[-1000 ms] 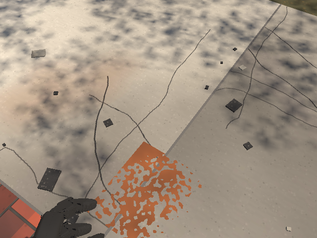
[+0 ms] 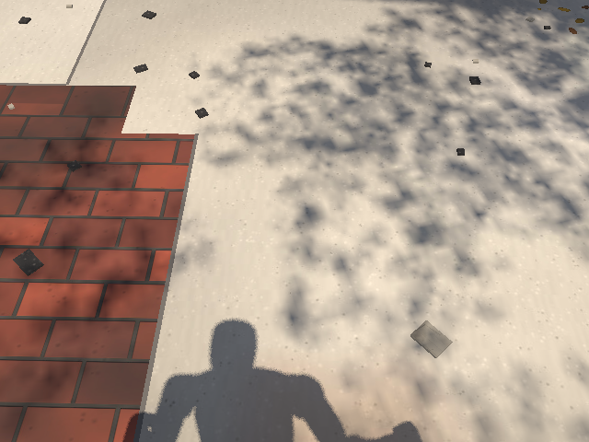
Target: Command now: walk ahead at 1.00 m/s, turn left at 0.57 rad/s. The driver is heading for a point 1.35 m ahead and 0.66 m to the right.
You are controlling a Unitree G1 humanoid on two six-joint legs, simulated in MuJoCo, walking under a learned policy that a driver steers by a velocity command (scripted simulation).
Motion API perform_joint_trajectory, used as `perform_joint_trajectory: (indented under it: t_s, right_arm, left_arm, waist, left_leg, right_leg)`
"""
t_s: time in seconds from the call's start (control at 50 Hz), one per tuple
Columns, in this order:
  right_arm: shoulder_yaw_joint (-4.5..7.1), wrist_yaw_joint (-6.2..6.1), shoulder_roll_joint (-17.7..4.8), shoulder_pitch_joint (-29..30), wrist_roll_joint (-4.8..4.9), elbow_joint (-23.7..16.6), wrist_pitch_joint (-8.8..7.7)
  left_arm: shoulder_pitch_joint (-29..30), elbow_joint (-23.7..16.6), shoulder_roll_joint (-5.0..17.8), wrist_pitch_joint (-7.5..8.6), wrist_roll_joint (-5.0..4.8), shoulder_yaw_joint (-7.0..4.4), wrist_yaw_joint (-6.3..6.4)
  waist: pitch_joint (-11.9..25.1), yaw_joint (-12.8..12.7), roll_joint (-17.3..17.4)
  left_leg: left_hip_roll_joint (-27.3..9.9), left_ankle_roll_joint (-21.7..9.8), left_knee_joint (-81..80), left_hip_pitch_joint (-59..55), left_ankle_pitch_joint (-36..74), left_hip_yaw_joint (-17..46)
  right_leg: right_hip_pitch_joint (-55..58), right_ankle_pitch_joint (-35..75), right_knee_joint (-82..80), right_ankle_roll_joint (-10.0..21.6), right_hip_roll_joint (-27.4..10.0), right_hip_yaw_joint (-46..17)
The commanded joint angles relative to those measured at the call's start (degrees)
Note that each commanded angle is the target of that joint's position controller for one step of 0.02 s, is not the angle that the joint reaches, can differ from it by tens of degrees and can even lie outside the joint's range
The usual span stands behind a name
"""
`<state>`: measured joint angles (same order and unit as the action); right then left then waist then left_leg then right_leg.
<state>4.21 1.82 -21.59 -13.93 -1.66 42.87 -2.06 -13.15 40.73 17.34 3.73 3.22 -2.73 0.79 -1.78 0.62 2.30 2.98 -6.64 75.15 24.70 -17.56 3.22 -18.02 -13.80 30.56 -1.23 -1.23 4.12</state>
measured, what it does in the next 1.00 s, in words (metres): walks ahead, turning right: left foot, then right foot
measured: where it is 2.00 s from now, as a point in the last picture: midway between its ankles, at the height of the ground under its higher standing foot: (535, 148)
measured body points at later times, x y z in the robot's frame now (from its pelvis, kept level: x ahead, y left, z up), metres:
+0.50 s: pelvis +0.44 +0.01 +0.01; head +0.46 +0.01 +0.46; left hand +0.61 +0.26 -0.10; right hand +0.42 -0.29 -0.10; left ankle +0.40 +0.11 -0.73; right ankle +0.44 -0.13 -0.63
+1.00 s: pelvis +0.87 -0.16 +0.01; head +0.89 -0.17 +0.45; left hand +1.03 +0.09 -0.12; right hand +0.94 -0.47 -0.04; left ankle +1.12 -0.09 -0.66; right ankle +0.78 -0.13 -0.73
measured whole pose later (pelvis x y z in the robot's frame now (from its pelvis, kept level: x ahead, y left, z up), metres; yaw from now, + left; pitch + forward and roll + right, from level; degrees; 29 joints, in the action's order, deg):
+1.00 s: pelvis +0.87 -0.16 +0.01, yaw -39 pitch +1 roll -1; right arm -1.8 0.9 -14.0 -1.1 -3.0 32.7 -3.4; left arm -26.8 47.1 18.3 2.4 0.3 -4.1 -0.9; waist -1.8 -4.8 -0.2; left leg -8.2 3.9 49.9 41.5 -7.8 5.8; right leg -3.7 -16.4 20.6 10.0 12.2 -7.9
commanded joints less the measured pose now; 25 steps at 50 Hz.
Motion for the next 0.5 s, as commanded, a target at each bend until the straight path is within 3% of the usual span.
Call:
perform_joint_trajectory:
  t_s: [0.02,0.04,0.1,0.14,0.18,0.22,0.24,0.26,0.28,0.3,0.32,0.34,0.36,0.38,0.42,0.46,0.5]
  right_arm:
    - [-2.34,1.88,3.89,3.29,-1.29,-7.06,0.07]
    - [-2.73,2.00,4.37,4.37,-1.32,-7.83,0.11]
    - [-3.16,2.42,1.45,12.12,-1.58,-11.64,-0.47]
    - [-4.27,3.57,1.91,17.06,-1.31,-12.86,-1.28]
    - [-4.65,3.64,2.43,18.80,-0.73,-12.73,-1.73]
    - [-3.79,2.23,0.24,16.78,-0.83,-11.85,-2.02]
    - [-2.90,1.24,-1.52,11.19,-1.17,-10.26,-2.29]
    - [-1.93,0.24,-2.97,0.63,-1.56,-6.93,-2.55]
    - [-0.42,-1.10,-6.69,-8.46,-2.71,-4.74,-2.72]
    - [0.80,-2.01,-11.50,-12.12,-4.37,-4.62,-3.20]
    - [0.99,-2.11,-11.03,-11.92,-2.77,-5.33,-2.53]
    - [0.09,-2.07,-6.22,-6.75,-1.92,-4.47,-2.54]
    - [-0.58,-1.90,-2.69,-3.90,-1.27,-3.85,-2.99]
    - [-0.85,-1.85,-1.06,-2.33,-1.27,-3.33,-3.35]
    - [-1.31,-1.85,1.02,-2.77,-0.18,-1.57,-4.30]
    - [-1.37,-1.60,2.00,-3.89,0.92,0.43,-5.42]
    - [-1.52,-1.58,2.74,-4.31,0.88,1.53,-5.99]
  left_arm:
    - [-9.30,2.64,1.52,2.29,-0.97,-0.26,-1.22]
    - [-9.95,3.62,1.93,2.94,-1.42,-0.28,-1.65]
    - [-9.30,4.57,5.03,3.38,-2.16,-0.81,-1.85]
    - [-9.49,4.80,5.63,3.18,-2.97,-0.92,-2.11]
    - [-11.58,5.51,9.23,3.25,-3.15,-1.67,-2.40]
    - [-13.20,6.57,11.98,2.99,-3.05,-2.18,-2.26]
    - [-14.20,7.25,13.08,2.68,-2.94,-2.33,-1.98]
    - [-13.63,7.39,13.43,2.19,-3.12,-2.40,-1.67]
    - [-13.07,6.32,10.87,2.22,-3.26,-1.72,-1.77]
    - [-17.39,3.60,0.57,2.21,-3.94,0.23,-1.94]
    - [-16.19,2.05,4.06,1.57,-4.85,-0.44,-1.76]
    - [-10.79,1.65,5.72,0.94,-4.20,-1.05,-1.65]
    - [-8.38,1.70,4.21,0.68,-3.53,-0.58,-2.11]
    - [-8.18,2.35,3.37,0.02,-3.19,-0.59,-2.61]
    - [-9.21,2.69,1.49,-2.05,-2.09,-0.55,-3.43]
    - [-3.96,0.61,0.38,-3.47,-1.76,-0.48,-4.07]
    - [1.29,-1.69,-0.08,-3.79,-1.57,-0.11,-4.76]
  waist:
    - [0.89,-1.30,-6.86]
    - [-0.24,-0.61,-6.95]
    - [-3.94,0.99,-6.44]
    - [-4.88,0.20,-4.92]
    - [-4.67,-0.58,-5.18]
    - [-1.54,0.73,-6.09]
    - [3.18,3.55,-7.15]
    - [8.61,8.85,-7.40]
    - [14.42,12.63,-5.54]
    - [23.22,8.05,9.97]
    - [26.96,8.18,10.13]
    - [15.37,5.87,4.47]
    - [7.78,4.38,2.45]
    - [5.08,2.42,2.14]
    - [2.38,-0.75,3.73]
    - [-0.95,-1.41,2.46]
    - [-2.78,-1.66,2.06]
  left_leg:
    - [-5.45,0.42,-0.80,17.03,1.45,5.23]
    - [-4.74,0.62,-2.85,18.63,1.91,6.32]
    - [-5.13,2.01,-16.84,20.94,8.55,3.16]
    - [-5.71,2.49,-30.89,9.06,16.52,-4.38]
    - [-4.23,2.45,-35.03,-0.18,17.75,-6.00]
    - [-2.06,1.87,-39.14,-4.29,12.93,-6.16]
    - [-0.27,1.36,-40.53,-11.01,8.98,-5.93]
    - [0.32,1.08,-43.28,-23.63,8.54,-5.71]
    - [-7.83,0.62,-42.51,-38.56,2.04,1.52]
    - [-26.30,-1.16,-47.42,-51.30,-16.86,26.87]
    - [-29.78,-2.79,-57.71,-47.22,-22.63,42.87]
    - [-26.03,-2.46,-58.48,-39.23,-21.18,33.60]
    - [-23.56,-2.29,-59.26,-31.36,-12.09,24.92]
    - [-21.32,-1.45,-60.74,-26.44,-4.95,19.00]
    - [-19.78,-0.90,-63.66,-19.87,1.69,10.73]
    - [-19.10,-0.14,-66.32,-19.43,9.03,3.84]
    - [-17.00,0.91,-67.97,-18.84,16.84,-4.14]
  right_leg:
    - [11.65,-4.24,-18.99,7.79,-13.89,-20.57]
    - [10.99,-1.64,-20.30,8.55,-13.84,-19.08]
    - [9.11,6.40,-24.82,10.26,-11.88,-12.46]
    - [2.76,12.85,-29.10,9.53,-8.57,-8.03]
    - [2.54,23.54,-30.37,10.13,-10.07,-7.66]
    - [10.84,43.04,-22.34,9.59,-10.70,-6.46]
    - [13.59,52.14,-12.81,8.90,-10.55,-5.98]
    - [10.24,51.09,1.12,8.05,-8.70,-5.12]
    - [-1.87,35.39,18.09,7.39,-5.58,-4.71]
    - [-17.75,-12.70,39.84,6.88,0.72,-5.38]
    - [-22.48,-11.50,48.80,8.03,1.51,-9.17]
    - [-26.46,-4.76,48.79,8.16,-1.62,-8.98]
    - [-26.68,-1.67,45.76,7.59,-3.44,-8.05]
    - [-24.83,-0.97,44.19,6.86,-4.61,-7.96]
    - [-22.05,-1.00,42.91,5.59,-6.32,-7.90]
    - [-26.05,0.82,41.31,5.05,-7.65,-7.32]
    - [-28.02,6.56,38.23,4.91,-7.44,-5.45]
